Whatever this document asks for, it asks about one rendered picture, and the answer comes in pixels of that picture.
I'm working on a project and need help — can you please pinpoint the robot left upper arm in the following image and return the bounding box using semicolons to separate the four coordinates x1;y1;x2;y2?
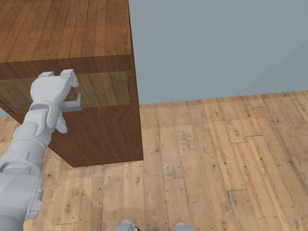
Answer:
0;172;44;231

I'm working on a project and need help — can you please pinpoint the left robot forearm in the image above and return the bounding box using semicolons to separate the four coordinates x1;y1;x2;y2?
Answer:
0;101;60;177

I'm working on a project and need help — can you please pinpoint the handle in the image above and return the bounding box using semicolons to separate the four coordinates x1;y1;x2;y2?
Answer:
60;92;83;112

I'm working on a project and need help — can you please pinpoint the cabinet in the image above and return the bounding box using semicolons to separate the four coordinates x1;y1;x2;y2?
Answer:
0;0;144;168

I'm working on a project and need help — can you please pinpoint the robot shin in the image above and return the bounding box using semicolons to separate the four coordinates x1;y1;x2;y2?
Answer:
121;220;133;225
174;223;185;229

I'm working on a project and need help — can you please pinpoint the left robot hand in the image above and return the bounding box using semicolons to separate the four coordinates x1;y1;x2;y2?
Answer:
30;69;79;133

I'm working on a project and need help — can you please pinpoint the drawer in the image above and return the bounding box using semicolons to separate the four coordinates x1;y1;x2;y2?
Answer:
0;71;130;114

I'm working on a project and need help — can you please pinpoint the robot right shin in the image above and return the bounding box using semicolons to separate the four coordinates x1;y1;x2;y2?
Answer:
174;223;185;229

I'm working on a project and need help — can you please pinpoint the robot left shin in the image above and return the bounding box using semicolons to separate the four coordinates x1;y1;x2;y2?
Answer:
121;220;133;225

